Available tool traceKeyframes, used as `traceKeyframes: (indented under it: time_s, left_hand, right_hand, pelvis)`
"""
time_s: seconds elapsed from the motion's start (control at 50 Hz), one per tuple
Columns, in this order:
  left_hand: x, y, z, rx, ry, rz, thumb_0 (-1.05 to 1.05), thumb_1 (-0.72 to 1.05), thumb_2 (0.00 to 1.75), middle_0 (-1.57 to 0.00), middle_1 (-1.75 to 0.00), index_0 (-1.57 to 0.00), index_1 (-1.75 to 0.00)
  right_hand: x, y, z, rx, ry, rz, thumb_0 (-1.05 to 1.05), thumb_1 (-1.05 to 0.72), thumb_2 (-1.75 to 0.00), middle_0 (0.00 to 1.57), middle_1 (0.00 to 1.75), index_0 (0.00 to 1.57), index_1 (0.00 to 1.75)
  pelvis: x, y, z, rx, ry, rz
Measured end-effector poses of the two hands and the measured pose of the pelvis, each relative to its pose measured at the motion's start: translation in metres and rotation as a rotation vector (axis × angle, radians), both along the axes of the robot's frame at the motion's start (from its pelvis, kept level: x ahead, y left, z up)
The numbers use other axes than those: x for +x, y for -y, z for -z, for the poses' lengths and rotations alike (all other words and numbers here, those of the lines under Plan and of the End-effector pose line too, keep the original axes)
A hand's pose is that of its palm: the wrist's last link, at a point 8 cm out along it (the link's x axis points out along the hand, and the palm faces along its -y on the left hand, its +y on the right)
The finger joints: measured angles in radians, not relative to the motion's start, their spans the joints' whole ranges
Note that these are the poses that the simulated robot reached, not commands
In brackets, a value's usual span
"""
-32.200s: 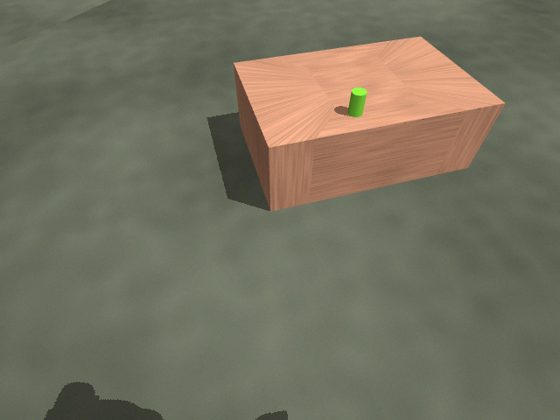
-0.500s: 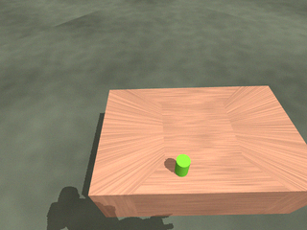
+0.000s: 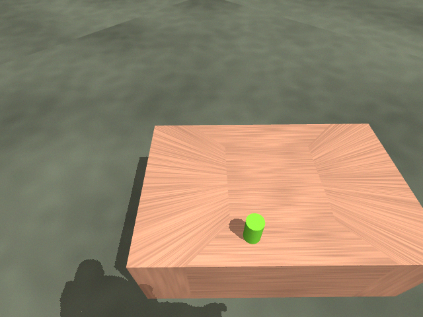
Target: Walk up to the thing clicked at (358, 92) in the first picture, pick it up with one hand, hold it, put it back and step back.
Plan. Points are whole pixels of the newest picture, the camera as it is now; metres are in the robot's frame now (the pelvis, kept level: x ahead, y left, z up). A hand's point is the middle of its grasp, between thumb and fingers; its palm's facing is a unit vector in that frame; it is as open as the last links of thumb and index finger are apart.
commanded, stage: stand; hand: right
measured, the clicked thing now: (253, 229) +0.45 -0.13 -0.34
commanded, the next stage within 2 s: none
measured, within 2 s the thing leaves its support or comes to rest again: neither
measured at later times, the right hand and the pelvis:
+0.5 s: hand out of the picture +0.09 -0.24 -0.16, palm faces -0.02 +0.94 -0.35, open 7.4 cm; pelvis +0.02 +0.01 +0.00, yaw +0 degrees
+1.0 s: hand out of the picture +0.10 -0.24 -0.15, palm faces -0.02 +0.94 -0.35, open 7.4 cm; pelvis +0.03 +0.01 +0.00, yaw +1 degrees
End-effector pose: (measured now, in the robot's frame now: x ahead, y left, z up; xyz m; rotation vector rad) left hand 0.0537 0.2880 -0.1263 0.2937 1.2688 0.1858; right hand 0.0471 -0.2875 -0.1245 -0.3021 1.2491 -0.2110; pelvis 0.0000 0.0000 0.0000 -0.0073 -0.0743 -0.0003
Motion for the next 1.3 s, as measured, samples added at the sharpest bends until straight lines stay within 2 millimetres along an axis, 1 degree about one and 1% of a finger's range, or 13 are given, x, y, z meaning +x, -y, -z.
traceKeyframes:
  time_s: [0.06,0.12,0.2,0.28,0.54,0.68,1.0,1.3]
  left_hand:
    - [-0.002,-0.003,0.000,0.003,-0.010,-0.004,0.01,0.91,0.90,-0.20,-0.30,-0.20,-0.30]
    - [-0.003,-0.005,0.000,0.002,-0.020,-0.005,0.01,0.91,0.90,-0.20,-0.30,-0.20,-0.30]
    - [-0.002,-0.007,0.000,0.002,-0.029,-0.003,0.01,0.91,0.90,-0.20,-0.30,-0.20,-0.30]
    - [0.003,-0.007,0.001,-0.002,-0.028,-0.001,0.01,0.91,0.90,-0.20,-0.30,-0.20,-0.30]
    - [0.031,-0.008,0.000,-0.010,0.015,0.012,0.01,0.91,0.90,-0.20,-0.30,-0.20,-0.30]
    - [0.039,-0.011,-0.002,-0.004,0.032,0.012,0.01,0.91,0.90,-0.20,-0.30,-0.20,-0.30]
    - [0.038,-0.016,-0.006,0.012,0.037,0.001,0.01,0.91,0.90,-0.20,-0.30,-0.20,-0.30]
    - [0.025,-0.013,-0.004,0.006,0.020,-0.004,0.01,0.91,0.90,-0.20,-0.30,-0.20,-0.30]
  right_hand:
    - [0.000,-0.003,0.001,0.004,-0.011,-0.001,0.00,-0.65,-0.84,0.20,0.29,0.20,0.30]
    - [0.000,-0.005,0.002,0.007,-0.022,-0.002,0.00,-0.76,-0.87,0.20,0.30,0.20,0.30]
    - [0.003,-0.006,0.001,0.007,-0.031,-0.001,0.00,-0.84,-0.89,0.20,0.30,0.20,0.30]
    - [0.010,-0.007,0.000,0.004,-0.028,-0.003,0.00,-0.87,-0.90,0.20,0.30,0.20,0.30]
    - [0.037,-0.006,-0.007,-0.013,0.009,-0.011,0.00,-0.90,-0.90,0.20,0.30,0.20,0.30]
    - [0.045,-0.007,-0.008,-0.014,0.021,-0.015,0.00,-0.90,-0.90,0.20,0.30,0.20,0.30]
    - [0.047,-0.005,-0.008,-0.012,0.020,-0.021,0.00,-0.90,-0.90,0.20,0.30,0.20,0.30]
    - [0.040,-0.002,-0.008,-0.010,0.004,-0.023,0.00,-0.90,-0.90,0.20,0.30,0.20,0.30]
  pelvis:
    - [0.000,-0.002,0.000,0.001,-0.004,-0.001]
    - [0.002,-0.004,0.000,0.002,-0.010,-0.002]
    - [0.005,-0.006,-0.001,0.004,-0.016,-0.002]
    - [0.009,-0.007,-0.001,0.004,-0.018,-0.002]
    - [0.022,-0.011,-0.002,0.005,-0.025,-0.002]
    - [0.025,-0.012,-0.002,0.005,-0.026,-0.005]
    - [0.025,-0.011,-0.003,0.005,-0.022,-0.014]
    - [0.021,-0.009,-0.003,0.004,-0.023,-0.021]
